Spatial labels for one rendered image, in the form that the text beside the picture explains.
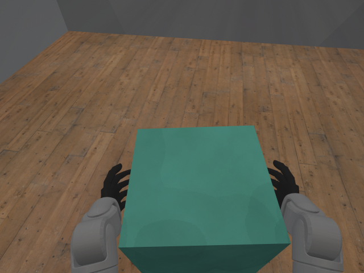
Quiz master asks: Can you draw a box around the robot right hand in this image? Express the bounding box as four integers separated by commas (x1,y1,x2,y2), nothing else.
267,160,299,209

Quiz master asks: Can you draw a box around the left robot forearm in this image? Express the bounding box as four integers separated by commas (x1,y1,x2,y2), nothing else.
71,197,122,273

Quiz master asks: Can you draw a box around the carton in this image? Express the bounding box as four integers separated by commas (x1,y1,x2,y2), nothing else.
118,125,291,273

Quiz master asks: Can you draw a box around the robot left hand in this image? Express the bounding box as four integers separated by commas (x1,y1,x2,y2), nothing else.
101,163,131,211

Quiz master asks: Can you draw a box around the right robot forearm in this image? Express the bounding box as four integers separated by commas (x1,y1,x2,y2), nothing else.
280,193,344,273

